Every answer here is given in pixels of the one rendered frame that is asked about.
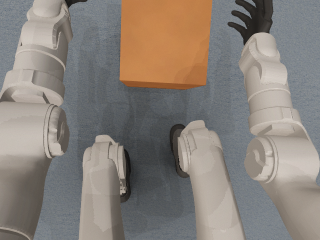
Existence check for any robot right upper arm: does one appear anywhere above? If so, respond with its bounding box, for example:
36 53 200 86
244 134 320 240

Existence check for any robot left shin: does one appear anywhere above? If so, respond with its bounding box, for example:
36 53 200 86
82 135 127 193

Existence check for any robot right hand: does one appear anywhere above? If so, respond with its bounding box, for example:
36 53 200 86
227 0 274 46

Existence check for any robot left upper arm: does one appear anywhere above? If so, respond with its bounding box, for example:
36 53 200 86
0 101 70 240

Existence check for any robot shin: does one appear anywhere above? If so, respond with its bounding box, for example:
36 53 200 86
178 120 224 172
82 135 127 193

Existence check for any carton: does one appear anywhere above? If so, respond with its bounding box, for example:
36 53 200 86
119 0 213 90

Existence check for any robot right forearm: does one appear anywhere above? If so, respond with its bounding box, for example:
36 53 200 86
238 32 320 172

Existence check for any robot right shin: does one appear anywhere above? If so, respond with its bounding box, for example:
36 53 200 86
178 120 224 172

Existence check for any robot left forearm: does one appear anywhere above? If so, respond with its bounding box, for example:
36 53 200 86
0 0 73 107

